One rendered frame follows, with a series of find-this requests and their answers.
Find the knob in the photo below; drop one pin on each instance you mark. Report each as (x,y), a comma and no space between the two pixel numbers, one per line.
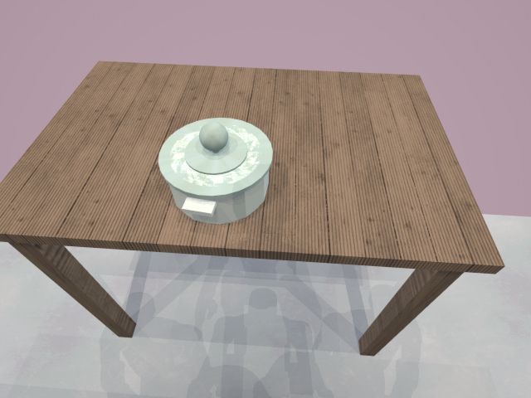
(213,136)

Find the pot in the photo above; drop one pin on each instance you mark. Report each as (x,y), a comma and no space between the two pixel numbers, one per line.
(222,210)

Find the lid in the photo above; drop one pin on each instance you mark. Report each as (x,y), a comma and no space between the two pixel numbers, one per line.
(197,172)

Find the table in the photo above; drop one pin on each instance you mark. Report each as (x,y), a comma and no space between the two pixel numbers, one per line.
(362,173)

